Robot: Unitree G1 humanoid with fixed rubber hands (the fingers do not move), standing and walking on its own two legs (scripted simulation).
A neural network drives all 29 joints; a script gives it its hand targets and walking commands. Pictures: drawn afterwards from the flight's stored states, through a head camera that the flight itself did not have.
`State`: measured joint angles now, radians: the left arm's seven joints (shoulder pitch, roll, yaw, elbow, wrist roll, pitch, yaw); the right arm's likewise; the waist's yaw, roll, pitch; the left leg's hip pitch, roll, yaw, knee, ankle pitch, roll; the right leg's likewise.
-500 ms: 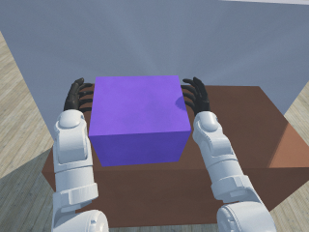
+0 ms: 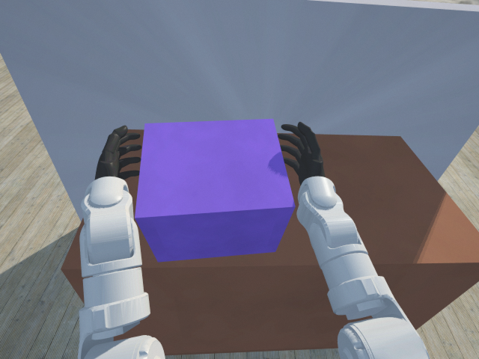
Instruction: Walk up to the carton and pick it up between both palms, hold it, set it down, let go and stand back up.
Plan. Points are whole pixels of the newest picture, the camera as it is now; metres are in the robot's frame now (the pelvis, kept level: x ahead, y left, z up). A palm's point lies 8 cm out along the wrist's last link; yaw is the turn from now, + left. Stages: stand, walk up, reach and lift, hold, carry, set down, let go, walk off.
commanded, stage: hold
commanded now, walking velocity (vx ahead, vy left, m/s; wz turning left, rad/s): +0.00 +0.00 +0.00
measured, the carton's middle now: (214, 191) +0.38 +0.01 +0.10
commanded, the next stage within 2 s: set down in 2.00 s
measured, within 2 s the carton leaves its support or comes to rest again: neither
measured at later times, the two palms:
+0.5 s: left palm (111, 176) +0.34 +0.16 +0.19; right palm (315, 165) +0.34 -0.15 +0.19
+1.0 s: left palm (110, 180) +0.34 +0.16 +0.18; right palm (312, 170) +0.34 -0.15 +0.18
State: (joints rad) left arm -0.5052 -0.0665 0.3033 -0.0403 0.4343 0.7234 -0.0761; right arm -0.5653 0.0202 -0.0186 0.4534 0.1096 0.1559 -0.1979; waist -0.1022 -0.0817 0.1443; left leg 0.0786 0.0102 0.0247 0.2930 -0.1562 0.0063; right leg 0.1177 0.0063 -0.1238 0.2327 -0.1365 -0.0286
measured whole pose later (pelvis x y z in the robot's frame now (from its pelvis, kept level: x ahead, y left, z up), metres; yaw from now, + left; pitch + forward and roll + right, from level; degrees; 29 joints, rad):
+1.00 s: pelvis -0.01 +0.00 +0.00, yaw -1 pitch -13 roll +0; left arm -0.52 -0.09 0.33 -0.05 0.46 0.75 -0.08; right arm -0.58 0.02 -0.02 0.45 0.09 0.16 -0.19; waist -0.10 -0.08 0.15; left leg 0.09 0.01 0.04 0.29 -0.15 0.01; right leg 0.12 0.01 -0.12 0.24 -0.13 -0.03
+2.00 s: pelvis -0.01 +0.00 +0.00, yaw -1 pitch -12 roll +0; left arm -0.56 -0.09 0.33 0.01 0.44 0.73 -0.08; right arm -0.59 0.03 -0.07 0.47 0.05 0.15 -0.17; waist -0.09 -0.07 0.16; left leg 0.07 0.01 0.05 0.27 -0.12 0.01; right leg 0.08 0.00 -0.12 0.25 -0.12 -0.03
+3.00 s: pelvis +0.01 -0.02 +0.00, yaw +0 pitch -8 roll +0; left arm -0.41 -0.14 0.32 0.12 0.42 0.47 -0.01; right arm -0.55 0.02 -0.10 0.63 -0.02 -0.16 -0.12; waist -0.03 -0.06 0.11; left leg 0.01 0.02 0.04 0.26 -0.14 -0.02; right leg 0.02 0.01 -0.14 0.27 -0.17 -0.05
